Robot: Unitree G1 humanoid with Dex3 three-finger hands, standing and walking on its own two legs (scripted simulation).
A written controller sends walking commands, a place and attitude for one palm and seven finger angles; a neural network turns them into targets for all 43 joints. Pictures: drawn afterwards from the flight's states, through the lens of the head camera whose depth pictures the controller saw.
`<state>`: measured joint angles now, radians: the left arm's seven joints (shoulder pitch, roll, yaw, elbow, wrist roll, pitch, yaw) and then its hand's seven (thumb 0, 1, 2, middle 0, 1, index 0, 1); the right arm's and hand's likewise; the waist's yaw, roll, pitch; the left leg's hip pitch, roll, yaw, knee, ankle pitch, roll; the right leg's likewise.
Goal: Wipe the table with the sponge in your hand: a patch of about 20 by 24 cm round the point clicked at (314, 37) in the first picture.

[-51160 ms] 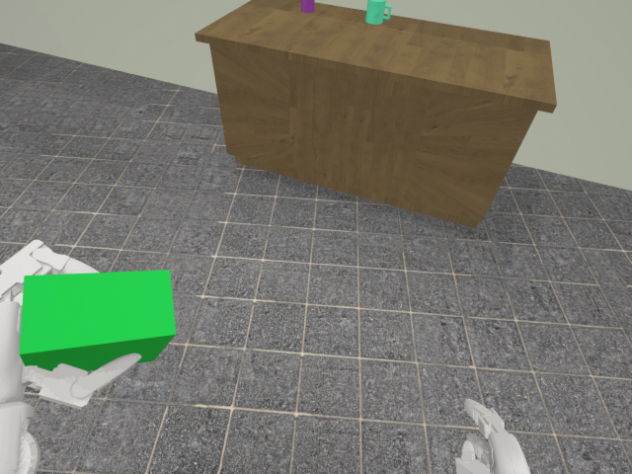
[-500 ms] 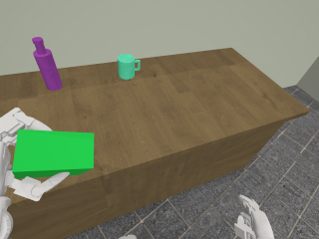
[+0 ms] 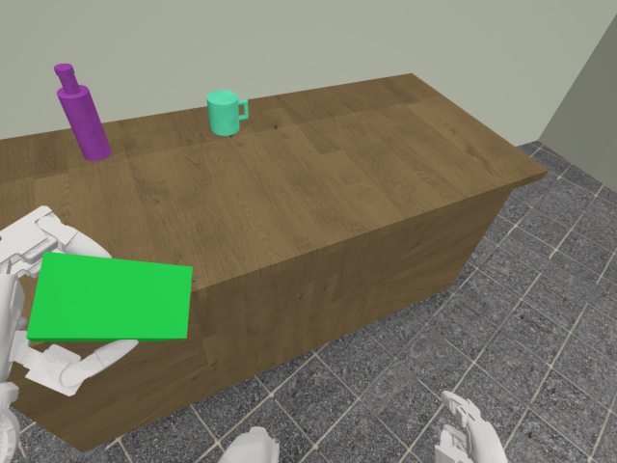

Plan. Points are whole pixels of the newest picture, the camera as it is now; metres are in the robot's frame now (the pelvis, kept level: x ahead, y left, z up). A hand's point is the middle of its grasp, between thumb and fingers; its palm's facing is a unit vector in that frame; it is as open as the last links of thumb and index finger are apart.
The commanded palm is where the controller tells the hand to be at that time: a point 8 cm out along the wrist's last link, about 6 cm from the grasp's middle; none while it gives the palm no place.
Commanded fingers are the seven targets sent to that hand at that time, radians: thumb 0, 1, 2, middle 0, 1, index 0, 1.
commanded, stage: step back with the hand held close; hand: left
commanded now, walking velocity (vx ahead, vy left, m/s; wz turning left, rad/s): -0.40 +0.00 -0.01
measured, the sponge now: (130, 306) +0.23 +0.19 +0.16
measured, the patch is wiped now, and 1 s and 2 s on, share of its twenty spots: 0.90 0.90 0.90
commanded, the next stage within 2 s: stop stepping back and stand still in 0.10 s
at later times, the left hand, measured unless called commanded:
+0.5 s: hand out of the picture +0.03 +0.23 +0.19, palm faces +0.39 -0.80 -0.45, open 10.1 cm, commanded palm -0.02 +0.27 +0.19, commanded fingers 0.00 0.10 1.30 -1.20 -1.60 -1.20 -1.60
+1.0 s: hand out of the picture -0.12 +0.23 +0.21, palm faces +0.46 -0.80 -0.39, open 10.1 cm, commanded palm -0.17 +0.25 +0.19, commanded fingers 0.00 0.10 1.30 -1.20 -1.60 -1.20 -1.60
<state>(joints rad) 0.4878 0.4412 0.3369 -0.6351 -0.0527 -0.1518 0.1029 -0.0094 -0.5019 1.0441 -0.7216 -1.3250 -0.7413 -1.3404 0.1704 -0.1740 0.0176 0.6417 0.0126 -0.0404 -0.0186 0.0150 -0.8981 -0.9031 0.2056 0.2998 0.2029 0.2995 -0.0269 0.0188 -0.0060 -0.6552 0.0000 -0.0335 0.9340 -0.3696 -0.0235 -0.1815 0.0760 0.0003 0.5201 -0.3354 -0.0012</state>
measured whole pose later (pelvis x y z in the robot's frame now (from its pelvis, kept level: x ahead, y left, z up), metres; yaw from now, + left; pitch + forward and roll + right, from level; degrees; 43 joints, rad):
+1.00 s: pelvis -0.33 -0.04 +0.00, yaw +1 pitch +0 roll +0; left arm 0.41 0.42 0.43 -0.40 -0.07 -0.16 0.11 -0.01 -0.50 1.05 -0.72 -1.33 -0.74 -1.34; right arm 0.35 -0.20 0.03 0.66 0.04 -0.12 -0.03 0.02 -0.90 -0.90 0.20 0.30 0.20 0.30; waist -0.04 0.03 -0.12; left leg -0.33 0.05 0.04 0.68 -0.35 0.01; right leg -0.43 -0.05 -0.05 0.82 -0.31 0.00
